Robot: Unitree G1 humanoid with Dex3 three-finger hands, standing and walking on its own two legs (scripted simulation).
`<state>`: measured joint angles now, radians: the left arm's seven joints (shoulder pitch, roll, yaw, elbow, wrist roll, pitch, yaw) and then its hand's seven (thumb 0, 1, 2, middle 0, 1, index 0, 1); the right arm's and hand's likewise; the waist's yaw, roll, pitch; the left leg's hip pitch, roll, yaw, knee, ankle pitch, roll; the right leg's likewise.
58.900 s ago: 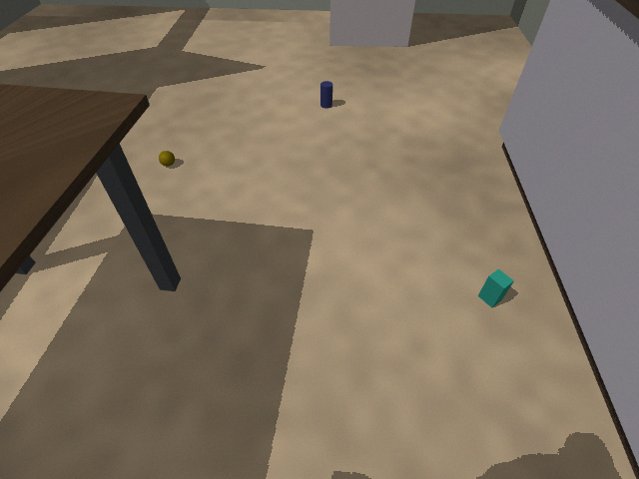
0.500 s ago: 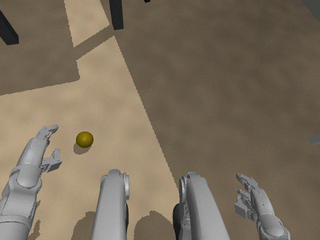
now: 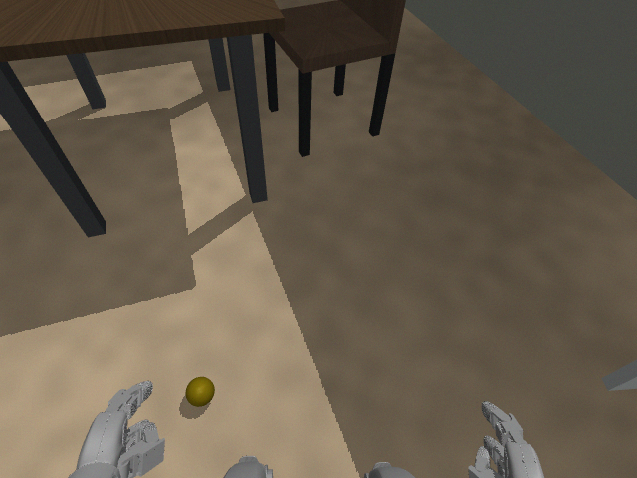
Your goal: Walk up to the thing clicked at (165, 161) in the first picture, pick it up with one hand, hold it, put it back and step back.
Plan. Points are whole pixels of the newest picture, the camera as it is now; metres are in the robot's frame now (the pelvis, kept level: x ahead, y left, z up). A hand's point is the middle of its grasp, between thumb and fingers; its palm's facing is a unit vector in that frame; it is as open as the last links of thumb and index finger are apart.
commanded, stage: home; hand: left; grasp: from above
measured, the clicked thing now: (200, 391) +0.44 +0.29 -0.66
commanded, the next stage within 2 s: none
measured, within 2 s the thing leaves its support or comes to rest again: neither
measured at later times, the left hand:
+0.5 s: hand (158, 472) +0.17 +0.18 -0.02, palm faces +0.08 -0.98 -0.21, open 7.4 cm
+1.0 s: hand (156, 475) +0.16 +0.18 -0.02, palm faces +0.06 -0.98 -0.21, open 7.4 cm
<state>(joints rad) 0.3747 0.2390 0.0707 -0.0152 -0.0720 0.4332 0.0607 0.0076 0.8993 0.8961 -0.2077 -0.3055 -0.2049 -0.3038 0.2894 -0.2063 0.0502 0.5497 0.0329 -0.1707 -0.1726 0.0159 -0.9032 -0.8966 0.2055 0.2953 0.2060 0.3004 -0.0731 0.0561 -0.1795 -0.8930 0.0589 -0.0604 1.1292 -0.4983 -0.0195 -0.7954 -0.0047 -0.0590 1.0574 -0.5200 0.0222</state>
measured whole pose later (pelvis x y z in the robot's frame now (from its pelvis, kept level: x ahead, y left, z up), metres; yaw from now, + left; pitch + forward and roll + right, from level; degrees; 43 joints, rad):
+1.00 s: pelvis +0.00 -0.01 +0.02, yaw +1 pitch +9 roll -2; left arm 0.49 0.22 0.03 -0.11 -0.05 0.46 0.02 0.01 0.90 0.89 -0.21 -0.30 -0.20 -0.30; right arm 0.30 -0.22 0.03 0.56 0.01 -0.25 -0.18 0.02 -0.90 -0.90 0.21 0.30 0.21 0.30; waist -0.04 0.06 -0.16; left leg -0.70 0.05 -0.05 1.00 -0.46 -0.02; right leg -0.61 -0.01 -0.06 0.94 -0.49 0.02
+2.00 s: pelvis +0.01 +0.00 +0.02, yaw +1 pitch +10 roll -3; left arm 0.50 0.22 0.03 -0.13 -0.05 0.46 0.02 0.01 0.90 0.90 -0.21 -0.30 -0.20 -0.30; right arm 0.29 -0.22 0.03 0.55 0.01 -0.24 -0.18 0.02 -0.90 -0.90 0.21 0.30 0.21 0.30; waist -0.04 0.05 -0.17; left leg -0.71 0.05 -0.05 1.01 -0.48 -0.02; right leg -0.62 -0.01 -0.05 0.95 -0.50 0.02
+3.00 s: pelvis +0.00 +0.00 +0.08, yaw +1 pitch -4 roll +0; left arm 0.20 0.29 0.03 1.12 0.03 0.01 0.03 0.00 0.90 0.90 -0.21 -0.30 -0.21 -0.30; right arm 0.16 -0.29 -0.03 1.10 -0.02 0.00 -0.01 0.01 -0.91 -0.90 0.20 0.30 0.21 0.30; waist 0.02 0.02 0.06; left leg -0.16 0.00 -0.01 0.42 -0.19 0.00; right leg -0.10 -0.05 -0.03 0.40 -0.23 0.04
